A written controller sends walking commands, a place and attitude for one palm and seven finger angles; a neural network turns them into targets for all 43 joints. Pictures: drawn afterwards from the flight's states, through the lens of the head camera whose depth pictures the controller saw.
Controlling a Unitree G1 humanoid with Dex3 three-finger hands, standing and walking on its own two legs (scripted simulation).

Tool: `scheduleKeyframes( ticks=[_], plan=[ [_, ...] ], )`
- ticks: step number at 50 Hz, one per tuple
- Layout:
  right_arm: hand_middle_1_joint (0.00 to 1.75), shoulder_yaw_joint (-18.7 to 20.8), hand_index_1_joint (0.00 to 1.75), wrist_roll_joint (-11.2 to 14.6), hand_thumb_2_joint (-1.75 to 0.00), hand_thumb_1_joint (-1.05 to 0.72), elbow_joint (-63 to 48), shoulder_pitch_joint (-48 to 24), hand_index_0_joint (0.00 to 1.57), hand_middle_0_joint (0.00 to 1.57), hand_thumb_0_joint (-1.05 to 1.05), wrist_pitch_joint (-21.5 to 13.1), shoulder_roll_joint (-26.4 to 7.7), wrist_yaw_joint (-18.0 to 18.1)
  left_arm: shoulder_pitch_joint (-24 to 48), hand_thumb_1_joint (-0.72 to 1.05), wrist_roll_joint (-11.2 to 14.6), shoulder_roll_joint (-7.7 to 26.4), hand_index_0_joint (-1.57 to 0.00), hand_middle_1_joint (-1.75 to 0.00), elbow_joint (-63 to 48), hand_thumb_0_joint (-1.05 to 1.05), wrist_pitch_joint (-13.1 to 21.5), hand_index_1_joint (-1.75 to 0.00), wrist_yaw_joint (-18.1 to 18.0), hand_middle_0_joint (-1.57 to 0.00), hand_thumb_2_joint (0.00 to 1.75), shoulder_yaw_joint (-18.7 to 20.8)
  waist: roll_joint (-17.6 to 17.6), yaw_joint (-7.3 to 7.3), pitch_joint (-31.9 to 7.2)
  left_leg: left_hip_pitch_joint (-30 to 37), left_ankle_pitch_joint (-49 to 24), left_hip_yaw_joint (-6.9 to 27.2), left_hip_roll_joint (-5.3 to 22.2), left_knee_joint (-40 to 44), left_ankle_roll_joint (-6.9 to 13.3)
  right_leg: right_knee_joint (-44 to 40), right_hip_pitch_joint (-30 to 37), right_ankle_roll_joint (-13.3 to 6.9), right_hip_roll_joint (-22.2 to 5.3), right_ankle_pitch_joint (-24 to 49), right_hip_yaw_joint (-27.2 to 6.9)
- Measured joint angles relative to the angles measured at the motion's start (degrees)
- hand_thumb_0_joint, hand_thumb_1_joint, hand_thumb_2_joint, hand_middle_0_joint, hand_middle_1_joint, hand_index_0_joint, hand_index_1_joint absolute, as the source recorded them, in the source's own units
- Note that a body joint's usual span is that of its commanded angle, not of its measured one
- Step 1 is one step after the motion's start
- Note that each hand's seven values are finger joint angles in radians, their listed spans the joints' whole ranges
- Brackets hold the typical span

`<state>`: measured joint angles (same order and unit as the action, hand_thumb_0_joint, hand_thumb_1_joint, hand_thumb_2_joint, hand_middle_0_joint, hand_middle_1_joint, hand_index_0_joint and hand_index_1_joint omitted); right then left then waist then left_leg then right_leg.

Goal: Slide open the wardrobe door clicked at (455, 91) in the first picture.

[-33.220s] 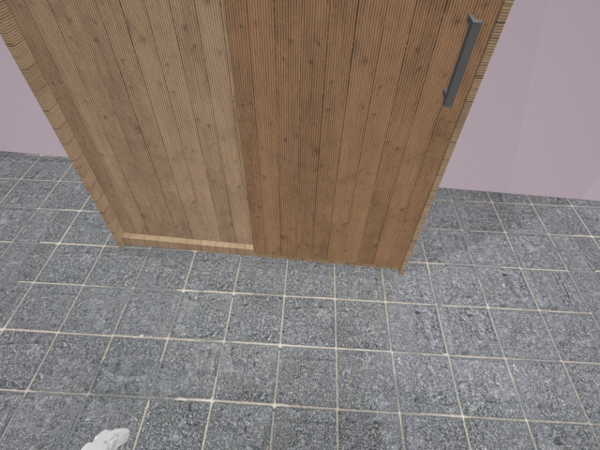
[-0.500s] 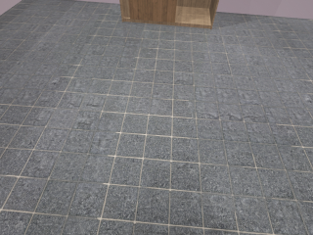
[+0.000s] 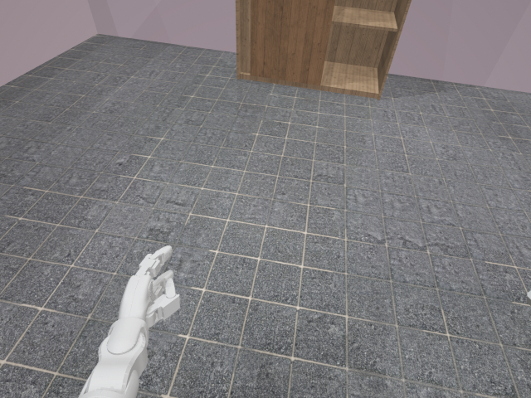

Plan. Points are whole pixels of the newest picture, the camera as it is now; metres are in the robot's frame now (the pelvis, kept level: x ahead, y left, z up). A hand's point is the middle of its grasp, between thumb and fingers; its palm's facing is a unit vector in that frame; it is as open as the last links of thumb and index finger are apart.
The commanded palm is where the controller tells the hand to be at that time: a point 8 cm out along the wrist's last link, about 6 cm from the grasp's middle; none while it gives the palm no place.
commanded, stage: step back with the hand held close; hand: right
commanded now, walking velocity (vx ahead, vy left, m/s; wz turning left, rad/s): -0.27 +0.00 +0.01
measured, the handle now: out of the picture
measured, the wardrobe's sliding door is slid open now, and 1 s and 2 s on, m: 0.48 0.48 0.48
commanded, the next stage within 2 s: stop stepping back and stand still in 0.92 s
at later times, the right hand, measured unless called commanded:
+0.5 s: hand (525, 378) +0.15 -0.22 +0.15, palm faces +0.25 +0.86 -0.45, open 7.4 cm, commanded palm +0.08 -0.27 +0.18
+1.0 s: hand out of the picture -0.06 -0.22 +0.17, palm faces +0.30 +0.84 -0.46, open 7.4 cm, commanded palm -0.12 -0.27 +0.18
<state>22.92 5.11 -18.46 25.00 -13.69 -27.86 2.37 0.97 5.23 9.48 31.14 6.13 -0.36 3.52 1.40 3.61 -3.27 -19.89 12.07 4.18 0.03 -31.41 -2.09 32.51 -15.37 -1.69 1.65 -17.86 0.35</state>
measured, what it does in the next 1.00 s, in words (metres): walks backwards: left foot, then right foot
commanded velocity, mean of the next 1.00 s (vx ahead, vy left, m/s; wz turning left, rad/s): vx -0.36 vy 0.00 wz -0.01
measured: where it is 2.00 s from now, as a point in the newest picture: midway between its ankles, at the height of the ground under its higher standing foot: outside the picture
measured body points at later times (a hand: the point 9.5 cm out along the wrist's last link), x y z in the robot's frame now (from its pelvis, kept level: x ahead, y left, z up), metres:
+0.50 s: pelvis -0.07 +0.01 +0.01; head -0.02 +0.00 +0.46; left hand +0.12 +0.21 -0.07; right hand +0.13 -0.26 +0.18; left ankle -0.07 +0.14 -0.73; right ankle -0.06 -0.11 -0.69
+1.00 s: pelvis -0.26 +0.01 +0.00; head -0.21 +0.00 +0.45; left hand -0.06 +0.19 -0.09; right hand -0.08 -0.27 +0.20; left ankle -0.31 +0.08 -0.73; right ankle -0.08 -0.10 -0.72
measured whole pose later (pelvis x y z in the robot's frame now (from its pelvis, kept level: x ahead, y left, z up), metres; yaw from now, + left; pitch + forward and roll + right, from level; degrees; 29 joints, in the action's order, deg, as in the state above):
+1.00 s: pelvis -0.26 +0.01 +0.00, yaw +1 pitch +2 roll +2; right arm 22.5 5.4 -35.8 31.6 -10.8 -23.2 3.5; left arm -7.7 -1.7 7.0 34.2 8.7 0.7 -1.9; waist 1.5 -2.6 4.3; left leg -9.3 18.8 -4.1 -6.4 -25.2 3.2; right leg 22.1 -28.3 0.7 -2.1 -2.9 -0.9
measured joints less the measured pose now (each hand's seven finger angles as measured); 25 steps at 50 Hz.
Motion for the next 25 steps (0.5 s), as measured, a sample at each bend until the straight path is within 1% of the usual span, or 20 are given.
scheduleKeyframes(
  ticks=[2, 3, 5, 6, 8, 9, 10, 11, 12, 14, 16, 17, 18, 19, 20, 21, 23, 25],
  plan=[
    [0.30, 0.51, 0.30, 0.17, -0.89, -0.88, 2.62, 4.00, 0.21, 0.20, -0.01, 2.73, 2.35, -0.26, -2.94, 0.91, -1.13, -0.82, -0.20, -0.30, -0.70, 0.00, -1.72, -0.29, -0.49, -0.20, 0.90, -1.36, -3.61, -1.74, 2.03, -0.26, -0.57, 0.62, 0.12, 0.18, 0.03, -1.02, 0.24, 0.01, 0.16, 1.13, 0.59],
    [0.30, 0.78, 0.30, 0.09, -0.89, -0.88, 1.91, 5.78, 0.21, 0.20, 0.00, 4.05, 3.59, -0.16, -4.79, 0.91, -1.86, -0.96, -0.20, -0.30, -1.12, 0.00, -2.21, -0.29, -0.74, -0.20, 0.90, -2.15, -5.38, -2.85, 3.32, -0.50, -0.92, 0.59, 0.08, 0.34, 0.04, -1.09, -0.06, 0.13, 0.10, 1.47, 0.55],
    [0.30, -0.10, 0.30, -0.35, -0.89, -0.89, -3.74, 7.72, 0.21, 0.21, 0.01, 6.58, 6.36, 0.58, -8.83, 0.91, -3.02, -0.60, -0.20, -0.30, -1.80, 0.00, -1.96, -0.29, -1.33, -0.20, 0.90, -3.59, -7.91, -5.88, 6.76, -0.81, -1.62, 0.07, -0.17, 0.30, -0.35, -0.08, -1.10, 0.23, -0.17, 1.64, -0.23],
    [0.30, -1.43, 0.30, -0.66, -0.90, -0.89, -7.85, 7.67, 0.21, 0.21, 0.02, 7.38, 7.65, 1.22, -10.70, 0.91, -3.46, -0.23, -0.20, -0.30, -1.68, 0.00, -1.22, -0.29, -1.63, -0.20, 0.90, -4.16, -8.38, -7.44, 8.62, -0.81, -2.01, -0.24, -0.39, -0.31, -0.82, 0.86, -1.76, 0.23, -0.29, 1.55, -1.11],
    [0.30, -4.75, 0.30, -1.42, -0.90, -0.89, -16.05, 6.48, 0.21, 0.21, 0.03, 7.49, 9.39, 2.75, -13.43, 0.90, -4.00, 0.16, -0.20, -0.30, -0.23, 0.01, 0.85, -0.29, -1.60, -0.20, 0.90, -4.94, -8.07, -9.98, 11.59, -0.25, -1.00, -1.14, -0.77, -2.32, -1.28, 2.53, -2.86, 0.23, -0.37, 1.45, -3.17],
    [0.30, -6.01, 0.30, -1.85, -0.90, -0.89, -19.57, 5.43, 0.21, 0.21, 0.03, 6.97, 9.65, 3.41, -14.22, 0.90, -4.14, 0.10, -0.20, -0.30, 0.79, 0.01, 1.84, -0.29, -1.35, -0.20, 0.90, -5.20, -7.51, -10.85, 12.53, 0.38, -0.35, -1.52, -1.03, -3.71, -1.31, 3.13, -3.28, 0.25, -0.37, 1.48, -4.09],
    [0.30, -6.37, 0.30, -2.20, -0.90, -0.89, -22.56, 4.27, 0.21, 0.21, 0.03, 6.10, 9.36, 3.91, -14.58, 0.90, -4.29, -0.15, -0.20, -0.30, 1.90, 0.01, 2.75, -0.30, -1.01, -0.20, 0.90, -5.47, -6.94, -11.46, 12.94, 1.02, 1.17, -1.82, -1.32, -5.05, -1.28, 3.58, -3.74, 0.30, -0.42, 1.53, -4.76],
    [0.30, -5.79, 0.30, -2.44, -0.90, -0.89, -24.82, 2.94, 0.21, 0.21, 0.03, 4.77, 8.59, 4.35, -14.58, 0.90, -4.47, -0.59, -0.21, -0.30, 2.92, 0.01, 3.49, -0.30, -0.65, -0.20, 0.90, -5.70, -6.38, -11.75, 12.95, 1.85, 2.44, -2.14, -1.60, -6.03, -1.18, 3.91, -4.25, 0.38, -0.50, 1.60, -5.20],
    [0.30, -4.41, 0.30, -2.57, -0.90, -0.89, -26.17, 1.44, 0.21, 0.21, 0.03, 3.07, 7.56, 4.71, -14.30, 0.90, -4.69, -1.14, -0.21, -0.30, 3.77, 0.01, 4.07, -0.30, -0.27, -0.20, 0.90, -5.86, -5.84, -11.79, 12.67, 2.88, 3.75, -2.42, -1.86, -6.50, -1.01, 4.12, -4.75, 0.48, -0.61, 1.71, -5.40],
    [0.30, -0.40, 0.30, -2.35, -0.90, -0.89, -26.17, -1.39, 0.21, 0.21, 0.03, -0.48, 5.48, 5.17, -12.99, 0.90, -5.18, -2.34, -0.21, -0.30, 4.91, 0.01, 4.69, -0.30, 0.42, -0.20, 0.90, -5.99, -4.68, -11.37, 11.57, 5.40, 6.04, -3.08, -2.22, -5.20, -0.66, 4.17, -5.72, 0.72, -1.03, 2.02, -5.08],
    [0.30, 3.10, 0.30, -1.96, -0.90, -0.89, -23.09, -2.99, 0.21, 0.21, 0.02, -3.07, 4.46, 5.06, -10.90, 0.90, -5.67, -3.32, -0.21, -0.30, 5.28, 0.01, 4.72, -0.30, 1.13, -0.20, 0.90, -5.86, -3.23, -10.60, 10.45, 7.67, 7.75, -3.48, -2.41, -0.46, -0.02, 3.78, -6.47, 1.04, -1.86, 2.54, -3.78],
    [0.30, 3.99, 0.30, -1.90, -0.90, -0.90, -20.90, -3.35, 0.21, 0.21, 0.02, -3.66, 4.49, 4.75, -9.68, 0.90, -5.86, -3.52, -0.21, -0.30, 5.18, 0.01, 4.51, -0.30, 1.43, -0.20, 0.90, -5.77, -2.08, -9.94, 10.18, 8.23, 7.69, -3.49, -2.78, 2.11, 0.84, 3.66, -6.85, 1.24, -2.53, 2.86, -3.22],
    [0.30, 4.07, 0.30, -2.00, -0.90, -0.90, -18.49, -3.55, 0.21, 0.20, 0.02, -3.76, 4.88, 4.25, -8.51, 0.90, -5.92, -3.43, -0.21, -0.30, 4.98, 0.01, 4.07, -0.30, 1.64, -0.21, 0.90, -5.67, -0.42, -8.92, 10.13, 8.28, 6.14, -3.45, -3.58, 3.57, 1.84, 3.45, -7.14, 1.47, -3.39, 3.31, -3.18],
    [0.30, 3.67, 0.30, -2.17, -0.90, -0.90, -16.24, -3.36, 0.21, 0.20, 0.02, -3.41, 5.11, 3.71, -7.64, 0.90, -5.84, -3.31, -0.21, -0.30, 4.65, 0.01, 3.40, -0.30, 1.77, -0.21, 0.90, -5.65, 0.72, -7.84, 9.98, 8.04, 4.46, -3.31, -4.06, 4.44, 2.28, 3.22, -7.54, 1.74, -3.94, 4.12, -3.04],
    [0.30, 2.86, 0.30, -2.26, -0.90, -0.90, -14.24, -2.77, 0.21, 0.20, 0.01, -2.87, 5.23, 3.20, -7.05, 0.90, -5.64, -3.20, -0.21, -0.30, 4.23, 0.01, 2.55, -0.30, 1.86, -0.21, 0.90, -5.63, 1.11, -6.87, 9.66, 7.51, 3.43, -2.94, -4.09, 4.75, 2.38, 4.09, -8.30, 2.13, -4.04, 5.07, -2.60],
    [0.30, 1.80, 0.30, -2.17, -0.90, -0.90, -12.71, -1.79, 0.21, 0.20, 0.01, -2.14, 5.36, 2.68, -6.69, 0.90, -5.33, -3.08, -0.21, -0.30, 3.86, 0.01, 1.72, -0.30, 1.90, -0.21, 0.90, -5.60, 0.74, -5.98, 9.27, 6.84, 2.92, -2.38, -3.69, 4.67, 2.33, 6.56, -9.31, 2.48, -3.46, 3.14, -2.36],
    [0.30, -0.26, 0.30, -2.11, -0.90, -0.90, -11.15, 1.33, 0.21, 0.20, 0.01, -0.70, 5.66, 1.73, -6.57, 0.90, -4.92, -2.69, -0.21, -0.30, 3.30, 0.01, 0.14, -0.30, 1.47, -0.21, 0.90, -5.46, -1.30, -4.48, 8.27, 5.62, 2.35, -1.06, -2.40, 4.54, 2.12, 13.48, -11.20, 2.92, -1.76, -1.76, -1.91],
    [0.30, -1.79, 0.30, -2.55, -0.90, -0.90, -11.72, 5.24, 0.21, 0.21, 0.01, 0.84, 5.77, 1.61, -7.02, 0.90, -4.92, -1.78, -0.21, -0.30, 2.52, 0.01, -1.51, -0.30, 0.46, -0.21, 0.90, -5.31, -3.59, -3.50, 7.34, 4.87, 1.46, 0.08, -1.48, 5.12, 1.94, 17.15, -11.49, 3.36, -1.11, -4.27, -1.00]
  ],
)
